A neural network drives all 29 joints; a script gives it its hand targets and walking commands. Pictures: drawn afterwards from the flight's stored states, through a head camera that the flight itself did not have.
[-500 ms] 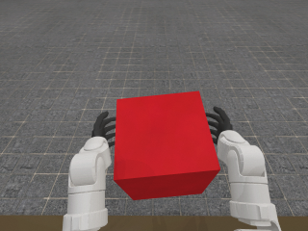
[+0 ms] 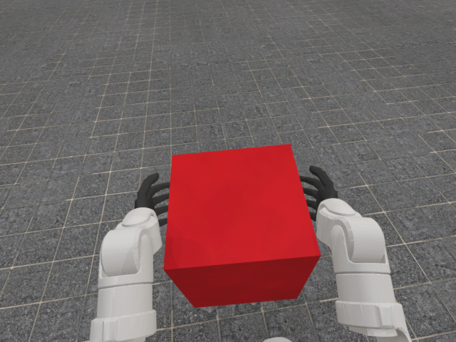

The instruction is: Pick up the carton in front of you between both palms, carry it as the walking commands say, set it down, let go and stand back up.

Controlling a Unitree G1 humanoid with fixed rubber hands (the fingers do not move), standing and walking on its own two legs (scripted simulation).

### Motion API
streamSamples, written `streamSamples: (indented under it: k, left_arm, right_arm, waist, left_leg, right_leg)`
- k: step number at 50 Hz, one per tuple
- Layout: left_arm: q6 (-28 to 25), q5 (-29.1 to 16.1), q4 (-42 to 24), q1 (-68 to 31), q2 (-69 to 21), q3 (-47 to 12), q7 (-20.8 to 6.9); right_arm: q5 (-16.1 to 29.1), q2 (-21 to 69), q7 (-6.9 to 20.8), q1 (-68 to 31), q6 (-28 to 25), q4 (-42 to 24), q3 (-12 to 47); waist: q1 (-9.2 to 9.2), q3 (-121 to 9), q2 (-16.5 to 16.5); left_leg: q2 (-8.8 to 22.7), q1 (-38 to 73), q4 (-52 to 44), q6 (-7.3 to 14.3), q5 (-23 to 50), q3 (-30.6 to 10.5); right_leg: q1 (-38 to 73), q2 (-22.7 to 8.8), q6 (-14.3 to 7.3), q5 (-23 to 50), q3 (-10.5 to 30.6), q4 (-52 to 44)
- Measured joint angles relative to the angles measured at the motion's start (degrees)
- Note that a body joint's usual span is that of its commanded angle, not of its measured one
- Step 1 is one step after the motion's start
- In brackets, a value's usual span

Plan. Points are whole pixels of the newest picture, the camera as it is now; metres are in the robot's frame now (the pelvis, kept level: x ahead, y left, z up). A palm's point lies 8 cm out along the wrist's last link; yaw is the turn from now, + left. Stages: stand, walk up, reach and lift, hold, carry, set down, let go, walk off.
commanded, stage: carry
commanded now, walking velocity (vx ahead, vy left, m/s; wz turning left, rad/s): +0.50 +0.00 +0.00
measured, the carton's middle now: (238, 232) +0.33 -0.04 +0.01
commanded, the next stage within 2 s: none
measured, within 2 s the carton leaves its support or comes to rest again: neither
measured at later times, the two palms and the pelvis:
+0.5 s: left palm (159, 139) +0.69 +0.14 -0.04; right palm (259, 124) +0.71 -0.16 -0.04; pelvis +0.38 -0.04 -0.09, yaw +0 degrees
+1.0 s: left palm (156, 65) +1.01 +0.15 +0.03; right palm (241, 57) +1.00 -0.15 +0.04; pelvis +0.73 +0.01 -0.07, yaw -2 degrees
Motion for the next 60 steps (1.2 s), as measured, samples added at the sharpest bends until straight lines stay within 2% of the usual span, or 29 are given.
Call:
streamSamples:
  k: [3, 6, 8, 11, 12, 13, 14, 15, 16, 18, 21, 25, 28, 31, 33, 35, 36, 38, 39, 41, 47, 52, 56, 57, 58, 60]
  left_arm:
    - [0.07, 1.17, -1.31, 1.56, -1.32, 1.47, -0.43]
    - [-0.44, 1.50, -3.94, 2.90, -2.03, 2.15, -0.45]
    - [-0.74, 1.27, -6.22, 3.58, -1.93, 2.28, -0.45]
    - [-0.88, 0.71, -8.34, 3.72, -1.09, 1.80, -0.44]
    - [-0.80, 0.59, -8.26, 3.49, -0.72, 1.39, -0.45]
    - [-0.60, 0.61, -7.73, 3.03, -0.50, 0.88, -0.45]
    - [-0.61, 0.79, -6.67, 2.20, -0.60, 0.38, -0.32]
    - [-0.82, 0.70, -5.09, 0.83, -0.61, -0.10, -0.11]
    - [-0.92, 0.49, -3.29, -0.56, -0.40, -0.75, 0.36]
    - [-0.29, -0.34, -0.80, -1.56, 0.16, -1.79, 1.08]
    - [0.22, -1.92, 0.03, -0.05, 0.35, -2.00, 1.71]
    - [-1.15, -3.56, -0.21, 1.04, 0.13, -1.67, 1.90]
    - [-2.54, -4.21, -0.63, 1.06, -0.10, -1.84, 1.19]
    - [-3.34, -3.57, -1.72, 1.18, -0.52, -2.47, 0.88]
    - [-3.21, -2.80, -3.24, 1.49, -0.69, -2.46, 0.68]
    - [-2.75, -2.28, -4.17, 0.69, 0.42, -2.56, 0.34]
    - [-2.30, -2.19, -4.57, 0.51, 0.98, -2.59, 0.21]
    - [-0.82, -2.06, -5.98, 1.15, 1.07, -2.63, 0.20]
    - [0.02, -1.86, -6.94, 1.77, 0.65, -2.64, 0.23]
    - [1.42, -1.27, -9.24, 3.30, -0.62, -2.55, 0.17]
    - [4.67, 0.68, -17.03, 9.47, -2.78, -4.44, -1.04]
    - [8.77, 1.31, -20.96, 13.99, -2.05, -6.42, -1.03]
    - [11.19, 1.38, -22.40, 16.84, -1.89, -7.23, -1.06]
    - [11.59, 1.39, -22.47, 17.33, -1.88, -7.46, -1.09]
    - [11.76, 1.46, -22.14, 17.63, -1.90, -7.77, -1.16]
    - [11.39, 1.68, -19.43, 17.57, -1.92, -8.52, -1.29]
  right_arm:
    - [0.95, 0.09, -0.27, -0.43, -0.21, 1.46, 0.25]
    - [1.66, 0.46, -0.29, -0.76, -1.11, 1.12, 0.41]
    - [1.88, 0.96, -0.30, -1.04, -1.79, 0.13, 0.59]
    - [1.71, 1.52, -0.32, -1.13, -2.32, -1.69, 0.83]
    - [1.52, 1.56, -0.32, -0.94, -2.27, -2.16, 0.79]
    - [1.31, 1.40, -0.29, -0.67, -1.97, -2.62, 0.62]
    - [1.22, 0.76, -0.16, -0.72, -1.59, -2.83, 0.38]
    - [1.32, -0.17, 0.06, -1.23, -1.42, -2.55, -0.01]
    - [1.48, -1.06, 0.22, -1.40, -1.30, -2.25, -0.36]
    - [1.34, -1.41, 0.37, -0.55, -0.71, -1.79, -0.98]
    - [-0.27, 0.83, 0.77, 1.19, 0.08, -2.14, -2.77]
    - [-2.45, 3.27, 1.55, 3.47, -1.14, -4.39, -4.12]
    - [-3.21, 3.65, 2.00, 5.07, -2.68, -6.36, -3.96]
    - [-3.07, 3.22, 2.18, 5.95, -3.37, -8.18, -3.59]
    - [-2.70, 2.74, 2.19, 5.41, -3.38, -8.51, -2.97]
    - [-2.79, 2.74, 2.04, 4.07, -3.92, -7.95, -2.33]
    - [-2.69, 2.61, 1.77, 3.43, -3.74, -7.69, -1.88]
    - [-2.32, 2.54, 1.44, 3.57, -2.45, -8.34, -1.37]
    - [-2.16, 2.68, 1.42, 4.19, -1.63, -9.20, -1.41]
    - [-1.91, 3.29, 1.41, 5.91, 0.04, -11.72, -1.71]
    - [-2.49, 4.59, 2.02, 12.25, 4.13, -20.04, -0.57]
    - [-3.39, 4.05, 2.42, 15.86, 7.82, -22.56, 2.33]
    - [-4.39, 3.88, 2.77, 18.51, 10.30, -23.85, 3.98]
    - [-4.64, 3.86, 2.84, 19.11, 10.85, -24.19, 4.21]
    - [-4.85, 3.82, 2.88, 19.55, 11.30, -24.39, 4.20]
    - [-5.13, 3.77, 2.89, 20.25, 11.84, -23.54, 3.41]
  waist:
    - [-1.00, 1.55, -0.90]
    - [-0.96, 2.85, -2.06]
    - [-0.80, 3.11, -2.84]
    - [-0.02, 2.24, -3.58]
    - [0.63, 1.79, -3.92]
    - [1.41, 1.21, -4.12]
    - [2.43, 0.44, -3.04]
    - [3.85, 0.13, -1.40]
    - [5.43, 0.19, -0.34]
    - [8.23, 0.48, -0.29]
    - [10.50, 1.80, -0.26]
    - [11.57, 3.96, 0.31]
    - [11.05, 4.64, 0.32]
    - [9.54, 4.09, -0.16]
    - [8.26, 3.32, -0.22]
    - [6.68, 3.01, -1.88]
    - [6.30, 3.11, -2.02]
    - [5.91, 3.02, -1.22]
    - [5.86, 2.81, -0.76]
    - [5.82, 2.24, -0.05]
    - [5.49, -0.42, 0.24]
    - [5.93, -3.53, -0.34]
    - [6.08, -5.15, 0.06]
    - [6.12, -5.32, 0.35]
    - [6.29, -5.43, 0.91]
    - [7.12, -5.18, 2.48]
  left_leg:
    - [-0.31, 2.25, 2.59, 0.60, -4.05, -0.17]
    - [-0.43, 5.56, 4.96, -0.17, -9.82, -1.00]
    - [-0.55, 8.08, 6.86, -0.58, -14.06, -1.50]
    - [-0.58, 11.72, 11.95, -1.37, -19.61, -1.68]
    - [-0.42, 12.38, 15.51, -2.75, -18.54, -1.25]
    - [-0.23, 12.36, 20.63, -2.24, -14.78, -0.65]
    - [0.83, 11.04, 26.66, -2.29, -12.30, -0.89]
    - [1.96, 8.27, 33.07, -2.93, -12.78, -2.07]
    - [2.55, 4.62, 38.72, -3.45, -12.34, -3.62]
    - [3.30, -2.91, 44.29, -3.82, -9.38, -5.33]
    - [5.51, -12.92, 40.22, -4.49, -5.95, -5.56]
    - [8.37, -20.94, 25.75, -5.12, 0.94, -4.59]
    - [9.39, -20.66, 9.44, -4.97, 10.42, -3.21]
    - [8.56, -15.36, -6.19, -4.57, 19.06, -0.42]
    - [7.68, -8.90, -14.60, -4.13, 23.42, 2.22]
    - [6.49, -7.14, -12.53, -2.13, 19.35, 3.71]
    - [6.51, -6.60, -11.30, -1.78, 17.27, 4.08]
    - [6.98, -3.75, -12.78, -2.11, 15.43, 4.27]
    - [7.19, -1.86, -14.67, -2.48, 15.35, 4.31]
    - [7.51, 2.10, -18.86, -2.50, 15.25, 4.31]
    - [8.04, 12.92, -26.73, -3.55, 12.70, 3.43]
    - [7.66, 21.47, -29.00, -5.15, 7.62, 3.18]
    - [7.89, 27.24, -27.13, -7.12, 1.32, 2.55]
    - [8.32, 27.93, -24.62, -7.75, -1.27, 2.18]
    - [9.11, 27.56, -20.10, -8.24, -4.41, 1.88]
    - [10.89, 20.45, -2.20, -8.28, -4.86, -0.14]
  right_leg:
    - [-5.94, -2.28, -0.08, 10.40, 0.57, -10.66]
    - [-7.21, -3.57, -0.79, 28.04, 0.80, -25.84]
    - [-5.23, -3.84, -1.42, 37.10, 0.03, -36.50]
    - [0.43, -3.28, -2.15, 44.77, -2.68, -47.97]
    - [3.41, -3.05, -2.49, 45.33, -3.79, -51.14]
    - [6.92, -2.86, -2.79, 44.44, -4.76, -53.43]
    - [9.23, -1.98, -2.88, 34.79, -5.16, -52.40]
    - [9.16, -0.46, -2.80, 24.82, -5.53, -49.22]
    - [8.13, 0.84, -3.11, 18.66, -5.88, -45.55]
    - [7.37, 1.93, -3.28, 15.25, -6.12, -41.24]
    - [9.54, 2.32, -3.97, 10.94, -5.91, -39.75]
    - [14.91, 1.90, -3.11, 6.96, -5.43, -41.36]
    - [20.61, 1.49, -1.83, 4.78, -5.10, -44.96]
    - [26.84, 0.60, -0.60, 2.14, -4.79, -48.24]
    - [29.22, 0.02, 0.28, -0.58, -4.24, -45.12]
    - [25.76, -1.33, 1.45, -2.02, -3.01, -32.38]
    - [22.48, -0.88, 1.75, -2.00, -1.96, -24.31]
    - [16.40, -0.22, 1.81, -0.23, -2.17, -13.78]
    - [13.90, -0.46, 1.86, 1.52, -2.96, -12.22]
    - [10.06, -1.44, 2.11, 4.58, -4.46, -14.60]
    - [4.06, -4.07, 3.31, 10.91, -6.45, -30.68]
    - [3.54, -5.46, 3.36, 19.79, -8.90, -41.93]
    - [6.62, -4.88, 2.07, 23.09, -11.73, -48.32]
    - [8.36, -4.35, 1.69, 22.45, -12.76, -49.92]
    - [9.67, -3.88, 0.34, 23.55, -13.54, -50.17]
    - [9.28, -3.29, -2.14, 20.15, -14.79, -45.02]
